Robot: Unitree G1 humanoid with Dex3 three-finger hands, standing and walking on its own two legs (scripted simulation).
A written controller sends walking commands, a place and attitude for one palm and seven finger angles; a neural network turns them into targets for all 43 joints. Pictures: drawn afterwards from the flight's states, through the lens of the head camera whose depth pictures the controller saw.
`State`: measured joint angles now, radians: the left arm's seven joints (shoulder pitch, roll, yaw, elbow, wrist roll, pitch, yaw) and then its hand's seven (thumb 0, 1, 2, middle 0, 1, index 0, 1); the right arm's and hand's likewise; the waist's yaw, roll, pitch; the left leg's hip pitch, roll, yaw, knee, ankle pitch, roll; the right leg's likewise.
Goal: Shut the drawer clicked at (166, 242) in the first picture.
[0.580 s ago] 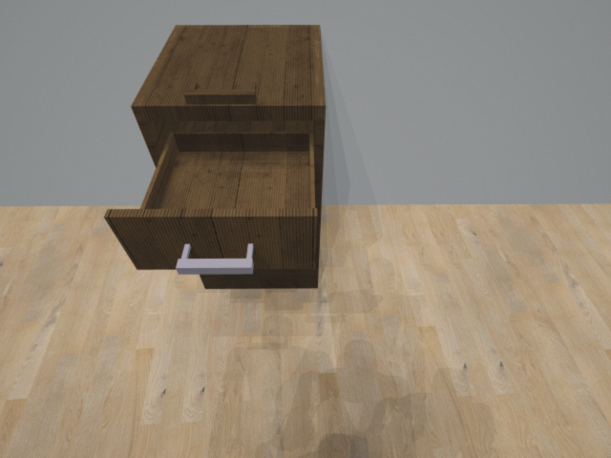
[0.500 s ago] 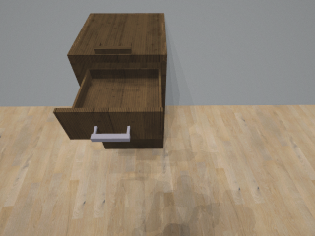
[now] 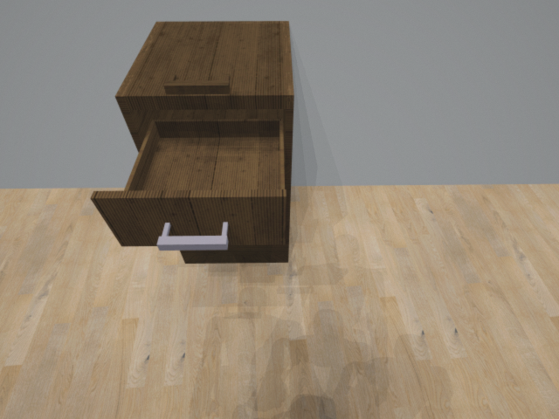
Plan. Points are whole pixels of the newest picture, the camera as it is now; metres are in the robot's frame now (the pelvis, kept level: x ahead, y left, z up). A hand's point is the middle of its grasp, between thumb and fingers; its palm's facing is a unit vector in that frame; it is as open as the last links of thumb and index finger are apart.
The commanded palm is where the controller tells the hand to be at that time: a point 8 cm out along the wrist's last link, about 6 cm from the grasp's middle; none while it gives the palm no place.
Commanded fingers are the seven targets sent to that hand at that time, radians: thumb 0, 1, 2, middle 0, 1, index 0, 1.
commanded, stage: look at it before walking up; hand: left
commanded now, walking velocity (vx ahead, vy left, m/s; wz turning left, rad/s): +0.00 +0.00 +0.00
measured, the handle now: (194, 235) +0.48 +0.21 -0.11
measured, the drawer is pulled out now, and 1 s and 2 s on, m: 0.30 0.30 0.30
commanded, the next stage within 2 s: take the last steps up to it in 0.26 s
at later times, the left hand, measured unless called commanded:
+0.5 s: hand out of the picture -0.02 +0.16 -0.18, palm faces +0.06 -0.98 -0.18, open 7.4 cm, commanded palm none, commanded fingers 0.00 0.90 0.90 -0.20 -0.30 -0.20 -0.30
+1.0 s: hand (180, 413) +0.16 +0.18 -0.19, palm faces +0.09 -0.96 -0.25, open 7.3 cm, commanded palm none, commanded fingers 0.00 0.90 0.90 -0.20 -0.30 -0.20 -0.30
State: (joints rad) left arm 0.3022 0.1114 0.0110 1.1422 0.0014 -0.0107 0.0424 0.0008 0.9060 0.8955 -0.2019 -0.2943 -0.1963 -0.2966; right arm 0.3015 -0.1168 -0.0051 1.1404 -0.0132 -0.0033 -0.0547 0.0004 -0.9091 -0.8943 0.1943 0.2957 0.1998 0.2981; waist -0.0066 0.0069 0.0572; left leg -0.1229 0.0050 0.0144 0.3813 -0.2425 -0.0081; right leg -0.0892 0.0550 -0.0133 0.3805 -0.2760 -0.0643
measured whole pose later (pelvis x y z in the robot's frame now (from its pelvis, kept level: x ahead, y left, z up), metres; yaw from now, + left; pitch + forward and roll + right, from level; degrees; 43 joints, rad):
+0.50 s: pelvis +0.00 +0.00 +0.00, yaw +0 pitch -1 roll +1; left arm 0.31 0.11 0.02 1.14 0.01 -0.01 0.04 0.00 0.91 0.90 -0.20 -0.29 -0.20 -0.30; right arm 0.30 -0.12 -0.01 1.14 -0.02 0.00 -0.05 0.00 -0.91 -0.89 0.19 0.30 0.20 0.30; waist -0.01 0.01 0.05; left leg -0.13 0.01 0.01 0.41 -0.26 -0.01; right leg -0.09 0.06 -0.02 0.41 -0.30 -0.07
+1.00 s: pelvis +0.12 -0.02 -0.03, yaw +3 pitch +0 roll +1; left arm 0.20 0.19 0.08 1.02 0.01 -0.03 0.00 0.01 0.93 0.90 -0.20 -0.29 -0.20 -0.30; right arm 0.47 -0.08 -0.02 1.18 -0.02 -0.02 -0.04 0.00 -0.91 -0.89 0.20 0.30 0.20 0.30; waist -0.02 0.02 0.10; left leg -0.06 0.03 0.00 0.59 -0.50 -0.01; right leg -0.37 -0.04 -0.08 0.67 -0.28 -0.05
